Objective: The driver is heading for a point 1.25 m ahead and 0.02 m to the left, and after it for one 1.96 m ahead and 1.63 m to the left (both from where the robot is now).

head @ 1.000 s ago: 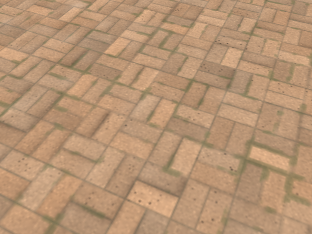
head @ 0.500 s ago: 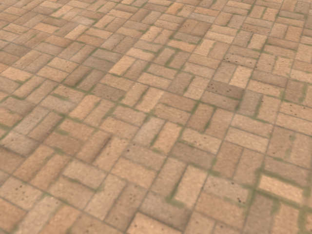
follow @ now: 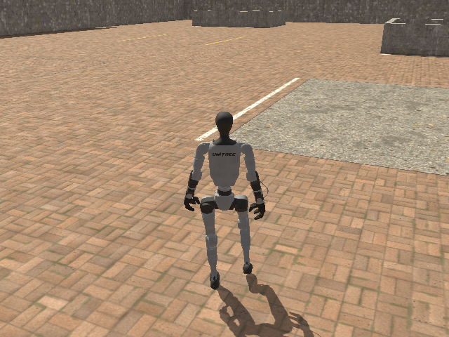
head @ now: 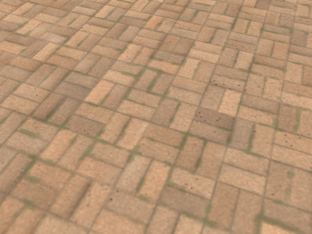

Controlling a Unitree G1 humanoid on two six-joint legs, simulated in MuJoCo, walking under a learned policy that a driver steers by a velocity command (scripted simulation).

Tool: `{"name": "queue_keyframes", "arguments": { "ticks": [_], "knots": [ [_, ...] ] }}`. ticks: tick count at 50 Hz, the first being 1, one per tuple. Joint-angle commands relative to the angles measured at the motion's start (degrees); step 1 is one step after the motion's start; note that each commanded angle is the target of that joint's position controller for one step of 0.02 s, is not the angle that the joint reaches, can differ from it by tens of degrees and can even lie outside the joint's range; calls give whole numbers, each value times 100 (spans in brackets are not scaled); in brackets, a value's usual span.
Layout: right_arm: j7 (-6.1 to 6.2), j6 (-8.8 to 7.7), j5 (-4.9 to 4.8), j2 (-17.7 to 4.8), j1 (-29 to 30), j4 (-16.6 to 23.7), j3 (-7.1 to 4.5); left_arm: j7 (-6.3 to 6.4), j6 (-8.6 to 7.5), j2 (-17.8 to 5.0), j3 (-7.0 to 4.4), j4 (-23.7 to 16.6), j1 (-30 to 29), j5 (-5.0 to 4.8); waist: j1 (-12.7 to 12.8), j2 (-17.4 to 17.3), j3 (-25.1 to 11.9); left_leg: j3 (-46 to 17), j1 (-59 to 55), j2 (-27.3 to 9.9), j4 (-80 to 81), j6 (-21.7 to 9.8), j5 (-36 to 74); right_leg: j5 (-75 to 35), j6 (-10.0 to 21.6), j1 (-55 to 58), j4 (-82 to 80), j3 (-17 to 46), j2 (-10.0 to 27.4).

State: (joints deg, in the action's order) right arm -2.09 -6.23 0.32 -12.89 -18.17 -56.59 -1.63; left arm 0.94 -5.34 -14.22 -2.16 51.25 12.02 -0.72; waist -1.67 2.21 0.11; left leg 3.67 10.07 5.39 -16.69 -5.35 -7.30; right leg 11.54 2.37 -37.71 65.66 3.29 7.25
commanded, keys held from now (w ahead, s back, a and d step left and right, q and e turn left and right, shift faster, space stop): w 1.00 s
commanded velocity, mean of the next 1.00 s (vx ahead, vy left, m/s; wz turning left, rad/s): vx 0.50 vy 0.00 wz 0.00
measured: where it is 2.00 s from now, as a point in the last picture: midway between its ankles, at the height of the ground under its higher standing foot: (161, 131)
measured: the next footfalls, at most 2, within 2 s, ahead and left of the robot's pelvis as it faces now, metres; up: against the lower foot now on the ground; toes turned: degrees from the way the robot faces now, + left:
right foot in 0.30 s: +0.34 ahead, -0.17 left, +0.00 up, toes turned -2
left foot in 0.86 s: +0.65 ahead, +0.07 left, +0.00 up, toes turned +3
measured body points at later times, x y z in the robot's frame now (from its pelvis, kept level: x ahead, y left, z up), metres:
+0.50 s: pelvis +0.28 -0.08 +0.00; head +0.29 -0.10 +0.45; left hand +0.34 +0.18 -0.12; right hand +0.36 -0.35 -0.14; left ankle +0.27 +0.08 -0.66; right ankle +0.30 -0.16 -0.74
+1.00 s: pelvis +0.55 -0.01 -0.01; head +0.58 +0.00 +0.44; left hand +0.58 +0.25 -0.15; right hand +0.67 -0.27 -0.13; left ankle +0.61 +0.07 -0.74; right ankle +0.44 -0.16 -0.65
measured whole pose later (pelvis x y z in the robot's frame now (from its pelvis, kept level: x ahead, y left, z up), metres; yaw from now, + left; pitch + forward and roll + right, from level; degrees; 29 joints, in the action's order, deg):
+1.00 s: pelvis +0.55 -0.01 -0.01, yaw +1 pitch +2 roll +0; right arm -2.1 -5.9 -0.2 -14.0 -9.3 -51.4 -3.1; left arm 0.2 -5.6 -14.5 -2.7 55.5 17.6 -1.4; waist 0.3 1.4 1.5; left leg 3.7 20.7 1.9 -27.3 -3.8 -8.5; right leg 21.5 3.0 -22.3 67.7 1.8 2.2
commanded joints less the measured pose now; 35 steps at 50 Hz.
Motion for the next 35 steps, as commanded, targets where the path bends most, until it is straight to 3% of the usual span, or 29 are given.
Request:
{"name": "queue_keyframes", "arguments": {
  "ticks": [1,6,9,11,13,14,15,16,17,18,19,20,21,22,23,25,29,35],
  "knots": [
    [113,-102,-4,-743,216,303,-116,43,25,-267,-80,-247,200,73,266,-440,314,-1196,589,-1599,1181,-974,449,-899,-157,-156,-780,7,246],
    [209,-12,-113,-936,-368,166,-151,-55,-46,-163,-31,-545,-916,2,-143,-453,331,-915,-73,-1545,1070,-701,475,-1793,-217,39,-2698,-250,-62],
    [215,61,-148,-956,-647,40,-167,-162,-71,-198,-10,-725,-1378,-48,-296,-498,456,-979,-648,-1761,830,-676,373,-1515,-173,-22,-3213,-261,-152],
    [229,121,-149,-984,-696,-3,-192,-240,-117,-276,-21,-831,-1488,-57,-260,-534,472,-1063,-1011,-1942,583,-614,454,-1089,-34,26,-3465,-255,-207],
    [240,182,-152,-1072,-566,13,-227,-280,-167,-435,-85,-798,-1146,-54,0,-649,289,-1077,-1153,-2005,143,-501,1160,-673,135,650,-3694,-383,-374],
    [240,212,-136,-1058,-433,50,-214,-272,-183,-601,-184,-642,-575,-42,334,-649,-36,-893,-1087,-1810,-534,-383,2129,-598,262,1461,-3827,-546,-569],
    [236,224,-72,-876,-379,118,-142,-233,-196,-939,-346,-326,507,-34,772,-497,-730,-597,-569,-1453,-1838,-209,2475,-723,488,2943,-3747,-394,-463],
    [207,145,-8,-382,-771,277,25,-201,-181,-1582,-501,-158,1490,86,859,564,-1734,-140,1437,-760,-4145,175,820,-540,1220,5288,-3775,1636,997],
    [170,-9,-96,-108,-1031,208,120,-230,-142,-1457,-468,-64,1727,58,781,1529,-2270,-619,2904,-144,-5501,303,-2348,194,1748,6190,-4699,3812,1684],
    [147,-119,-230,-791,-606,280,-46,-236,-155,-1002,-321,-130,1370,32,784,972,-1635,-1099,3457,-529,-6066,168,-2212,419,1462,5674,-4833,3418,1495],
    [146,-162,-293,-947,-114,442,-89,-226,-145,-771,-242,-266,823,31,640,613,-1015,-937,3527,-843,-6001,88,-1688,39,1239,4859,-4897,2510,1298],
    [179,-143,-228,-880,121,479,-100,-252,-140,-618,-183,-340,362,53,450,145,-605,-806,3278,-1088,-5647,117,-1206,-480,1136,4021,-5111,1867,1044],
    [210,-71,-148,-826,153,481,-145,-274,-154,-455,-135,-367,135,78,271,121,-386,-812,2976,-1271,-5263,139,-908,-759,1035,3486,-5311,1420,810],
    [213,16,-132,-687,40,457,-143,-299,-157,-382,-114,-323,82,104,136,205,-288,-798,2670,-1343,-5068,171,-733,-878,995,3139,-5491,1147,661],
    [220,86,-126,-552,-63,418,-134,-309,-171,-390,-121,-256,158,101,76,212,-238,-743,2532,-1343,-4950,209,-637,-1098,1031,2958,-5609,952,577],
    [239,164,-106,-502,44,477,-150,-275,-192,-549,-164,-119,361,99,17,135,-78,-696,2718,-1369,-4634,296,-349,-1579,1100,2864,-5752,647,537],
    [230,162,-57,-463,912,769,-171,-146,-119,-653,-187,51,718,83,192,79,131,-644,3237,-1362,-3367,427,677,-1800,1020,3111,-5877,291,466],
    [118,101,-123,-377,2026,1079,-112,-75,-48,-764,-208,325,1261,3,547,113,432,-407,3034,-1090,-1829,388,1329,-1357,883,3586,-5897,34,480]
  ]
}}
Keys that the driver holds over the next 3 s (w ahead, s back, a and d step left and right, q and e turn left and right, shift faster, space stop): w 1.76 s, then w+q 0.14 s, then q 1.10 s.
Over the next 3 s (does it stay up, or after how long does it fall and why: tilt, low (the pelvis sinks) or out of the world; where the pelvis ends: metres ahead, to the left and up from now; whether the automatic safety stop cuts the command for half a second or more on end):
stays up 1.24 0.01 -0.02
